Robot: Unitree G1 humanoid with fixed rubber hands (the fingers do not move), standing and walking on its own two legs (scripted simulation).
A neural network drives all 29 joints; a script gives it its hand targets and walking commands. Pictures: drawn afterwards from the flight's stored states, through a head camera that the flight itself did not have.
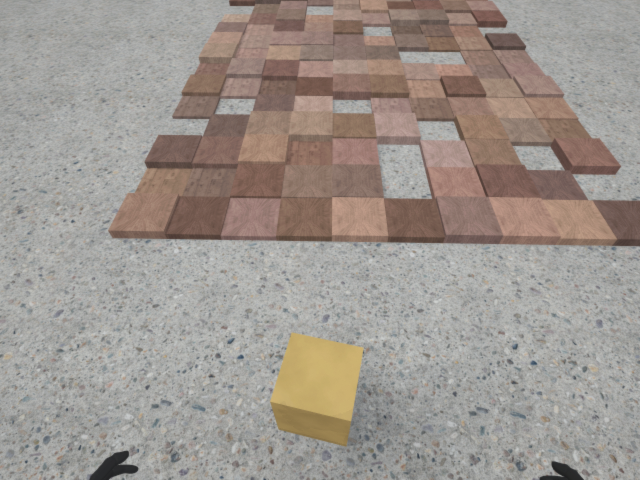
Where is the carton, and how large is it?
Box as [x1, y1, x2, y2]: [270, 333, 363, 446]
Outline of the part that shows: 291,333 270,400 278,428 345,446 363,348 301,334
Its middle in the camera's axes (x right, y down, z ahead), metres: -0.01 +0.43 +1.12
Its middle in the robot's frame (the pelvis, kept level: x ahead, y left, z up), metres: +0.46 +0.04 -0.66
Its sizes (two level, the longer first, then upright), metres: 0.210 0.200 0.250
